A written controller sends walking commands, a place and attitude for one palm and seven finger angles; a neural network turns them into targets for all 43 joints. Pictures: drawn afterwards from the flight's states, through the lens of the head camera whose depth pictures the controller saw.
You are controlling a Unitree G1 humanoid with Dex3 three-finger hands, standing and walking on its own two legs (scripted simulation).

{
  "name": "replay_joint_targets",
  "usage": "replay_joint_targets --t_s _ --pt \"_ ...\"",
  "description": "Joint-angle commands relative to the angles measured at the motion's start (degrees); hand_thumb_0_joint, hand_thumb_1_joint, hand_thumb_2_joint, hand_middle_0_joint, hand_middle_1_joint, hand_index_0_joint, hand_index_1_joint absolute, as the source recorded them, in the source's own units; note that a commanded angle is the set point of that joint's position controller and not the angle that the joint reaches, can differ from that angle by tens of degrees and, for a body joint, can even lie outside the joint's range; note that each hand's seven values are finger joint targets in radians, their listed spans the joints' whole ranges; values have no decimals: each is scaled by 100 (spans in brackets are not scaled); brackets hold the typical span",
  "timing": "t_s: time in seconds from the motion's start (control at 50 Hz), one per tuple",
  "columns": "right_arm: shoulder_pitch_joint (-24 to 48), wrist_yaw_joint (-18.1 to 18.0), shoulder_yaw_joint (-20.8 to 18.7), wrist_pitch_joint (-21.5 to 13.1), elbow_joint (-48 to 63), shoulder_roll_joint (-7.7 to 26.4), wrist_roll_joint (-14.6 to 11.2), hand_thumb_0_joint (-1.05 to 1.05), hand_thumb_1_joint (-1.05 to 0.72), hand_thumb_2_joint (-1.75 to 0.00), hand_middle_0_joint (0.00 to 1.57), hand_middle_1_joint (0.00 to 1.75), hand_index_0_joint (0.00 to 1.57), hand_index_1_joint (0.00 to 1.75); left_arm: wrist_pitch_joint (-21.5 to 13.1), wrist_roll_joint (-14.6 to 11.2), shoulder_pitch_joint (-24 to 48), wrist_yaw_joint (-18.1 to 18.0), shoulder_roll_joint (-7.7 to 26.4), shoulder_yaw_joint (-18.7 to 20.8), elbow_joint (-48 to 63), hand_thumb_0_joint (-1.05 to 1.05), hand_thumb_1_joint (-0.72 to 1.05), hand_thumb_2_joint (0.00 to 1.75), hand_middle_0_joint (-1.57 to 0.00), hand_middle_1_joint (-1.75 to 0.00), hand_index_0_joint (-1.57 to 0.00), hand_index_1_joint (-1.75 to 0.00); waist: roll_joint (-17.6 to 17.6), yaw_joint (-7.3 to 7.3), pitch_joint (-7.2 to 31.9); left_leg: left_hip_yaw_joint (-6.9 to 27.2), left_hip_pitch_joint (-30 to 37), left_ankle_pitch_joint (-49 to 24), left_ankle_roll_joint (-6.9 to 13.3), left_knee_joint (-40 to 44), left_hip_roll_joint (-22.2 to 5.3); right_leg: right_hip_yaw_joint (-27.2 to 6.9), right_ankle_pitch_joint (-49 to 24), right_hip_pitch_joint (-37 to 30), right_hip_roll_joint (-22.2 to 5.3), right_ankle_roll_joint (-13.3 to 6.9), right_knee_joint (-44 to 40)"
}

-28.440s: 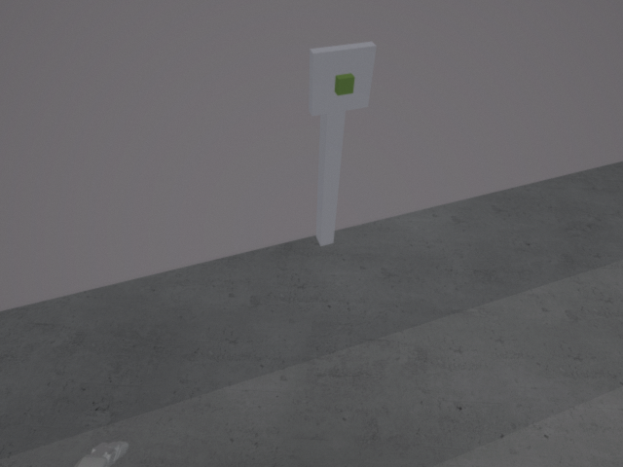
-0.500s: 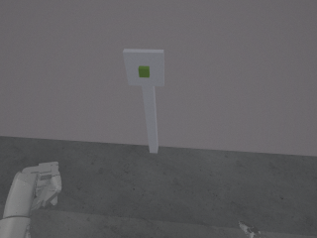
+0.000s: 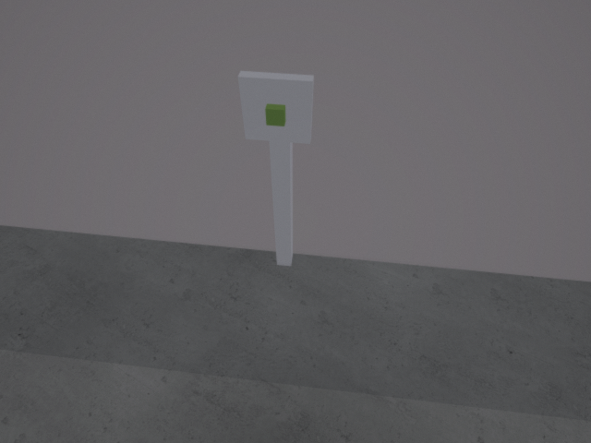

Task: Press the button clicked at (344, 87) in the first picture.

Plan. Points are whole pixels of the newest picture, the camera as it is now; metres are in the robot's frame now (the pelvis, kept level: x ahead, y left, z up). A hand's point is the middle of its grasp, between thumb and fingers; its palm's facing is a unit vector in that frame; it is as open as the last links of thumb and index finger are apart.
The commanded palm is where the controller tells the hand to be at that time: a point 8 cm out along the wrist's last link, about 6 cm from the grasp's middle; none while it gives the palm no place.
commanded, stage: let the arm hang, fingers relaxed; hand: left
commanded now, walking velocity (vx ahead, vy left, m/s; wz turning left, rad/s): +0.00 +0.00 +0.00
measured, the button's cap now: (275, 114) +0.85 +0.11 -0.03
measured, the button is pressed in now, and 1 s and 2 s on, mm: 0 0 0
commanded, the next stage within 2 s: stand and wait in 0.52 s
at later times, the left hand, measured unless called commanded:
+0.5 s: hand out of the picture +0.00 +0.16 -0.18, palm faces +0.01 -0.99 -0.17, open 7.3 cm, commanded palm none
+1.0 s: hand out of the picture +0.00 +0.15 -0.18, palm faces +0.03 -0.98 -0.17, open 7.4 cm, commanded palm none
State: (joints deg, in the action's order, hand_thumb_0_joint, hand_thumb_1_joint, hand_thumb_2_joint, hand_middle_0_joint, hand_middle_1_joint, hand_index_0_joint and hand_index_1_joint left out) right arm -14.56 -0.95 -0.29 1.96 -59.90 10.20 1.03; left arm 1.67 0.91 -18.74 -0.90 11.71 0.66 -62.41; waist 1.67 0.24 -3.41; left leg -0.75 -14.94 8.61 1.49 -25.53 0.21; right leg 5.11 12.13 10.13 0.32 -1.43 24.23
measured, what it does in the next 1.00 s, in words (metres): stands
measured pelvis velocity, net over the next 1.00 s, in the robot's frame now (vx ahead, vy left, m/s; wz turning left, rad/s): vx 0.01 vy -0.01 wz -0.01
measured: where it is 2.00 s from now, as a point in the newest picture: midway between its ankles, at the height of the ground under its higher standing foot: outside the picture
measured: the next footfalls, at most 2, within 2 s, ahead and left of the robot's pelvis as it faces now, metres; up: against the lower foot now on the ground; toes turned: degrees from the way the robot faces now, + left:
none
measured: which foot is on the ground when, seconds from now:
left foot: down 0.00-1.00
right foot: down 0.00-1.00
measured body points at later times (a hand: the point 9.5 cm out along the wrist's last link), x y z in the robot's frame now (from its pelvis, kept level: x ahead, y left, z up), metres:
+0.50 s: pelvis +0.00 +0.00 +0.00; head +0.01 +0.00 +0.45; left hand +0.01 +0.21 -0.16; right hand -0.04 -0.20 -0.16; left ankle +0.06 +0.10 -0.74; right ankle +0.01 -0.11 -0.74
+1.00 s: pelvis +0.01 -0.01 +0.00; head +0.03 -0.01 +0.45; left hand +0.00 +0.20 -0.16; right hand +0.00 -0.22 -0.16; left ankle +0.06 +0.10 -0.74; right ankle +0.01 -0.11 -0.74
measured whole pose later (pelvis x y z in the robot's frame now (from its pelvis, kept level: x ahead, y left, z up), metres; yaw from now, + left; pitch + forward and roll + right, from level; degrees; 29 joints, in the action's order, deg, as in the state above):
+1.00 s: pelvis +0.01 -0.01 +0.00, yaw -1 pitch -2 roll +0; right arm -16.1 -2.0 -0.6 0.5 -65.1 6.6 0.8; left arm -0.2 0.6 -16.6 -2.0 7.0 0.8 -66.1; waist 0.4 -0.6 -3.2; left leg -1.5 -12.9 9.0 0.8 -23.8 -0.1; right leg 4.3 13.0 9.0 0.6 -1.9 23.7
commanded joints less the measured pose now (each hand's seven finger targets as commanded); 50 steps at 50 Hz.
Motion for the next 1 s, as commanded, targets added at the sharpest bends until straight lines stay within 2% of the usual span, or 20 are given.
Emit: replay_joint_targets --t_s 0.0,0.12,0.2,0.28,0.42,0.5,0.56,0.6,0.76,0.84,0.98 --pt "-340 -56 -135 -102 36 619 34 0 -90 -90 20 30 20 30 -164 -15 -5 -51 540 97 86 0 90 90 -20 -30 -20 -30 -259 -82 -175 652 6 1251 77 791 -524 -728 1279 546 -578 -156 -804" --pt "-547 -67 -110 -108 -207 379 37 0 -90 -90 20 30 20 30 -168 -25 -153 -86 408 104 -101 0 90 90 -20 -30 -20 -30 -268 -67 -185 567 -2 1083 69 737 -482 -737 1321 616 -598 -162 -757" --pt "-652 -78 -94 -112 -303 257 45 0 -90 -90 20 30 20 30 -153 -24 -184 -101 334 117 -149 0 90 90 -20 -30 -20 -30 -50 -44 -342 599 -189 1195 68 823 -491 -732 1246 607 -557 -157 -671" --pt "-722 -95 -95 -148 -339 175 40 0 -90 -90 20 30 20 30 -168 -25 -255 -112 248 127 -186 0 90 90 -20 -30 -20 -30 4 -14 -224 636 -230 1106 76 888 -517 -675 942 412 -543 -156 -558" --pt "-823 -119 -92 -179 -389 62 24 0 -90 -90 20 30 20 30 -205 -38 -202 -133 134 123 -190 0 90 90 -20 -30 -20 -30 35 -45 -230 562 -127 707 49 792 -506 -676 617 351 -578 -170 -559" --pt "-816 -125 -91 -184 -388 31 16 0 -90 -90 20 30 20 30 -214 -41 -206 -139 94 121 -211 0 90 90 -20 -30 -20 -30 78 -57 -198 543 -43 576 45 756 -513 -677 515 342 -586 -170 -569" --pt "-799 -127 -93 -184 -385 40 12 0 -90 -90 20 30 20 30 -230 -42 -224 -143 77 115 -217 0 90 90 -20 -30 -20 -30 -108 -64 -182 501 27 429 37 697 -512 -677 466 333 -601 -167 -607" --pt "-787 -130 -94 -181 -396 20 11 0 -90 -90 20 30 20 30 -229 -44 -213 -143 69 112 -225 0 90 90 -20 -30 -20 -30 -11 -75 -206 484 106 401 31 686 -516 -676 457 394 -609 -162 -625" --pt "-697 -130 -82 -188 -420 52 2 0 -90 -90 20 30 20 30 -251 -42 -218 -152 62 102 -255 0 90 90 -20 -30 -20 -30 -167 -81 -161 464 243 121 33 656 -541 -667 260 317 -619 -144 -646" --pt "-651 -129 -83 -171 -423 80 -3 0 -90 -90 20 30 20 30 -249 -47 -232 -152 88 94 -274 0 90 90 -20 -30 -20 -30 -101 -76 -248 449 262 201 16 652 -524 -681 376 376 -610 -144 -708" --pt "-612 -134 -61 -196 -456 95 -2 0 -90 -90 20 30 20 30 -261 -52 -190 -144 109 97 -291 0 90 90 -20 -30 -20 -30 -88 -73 -143 446 315 -9 5 653 -536 -686 195 219 -630 -141 -702"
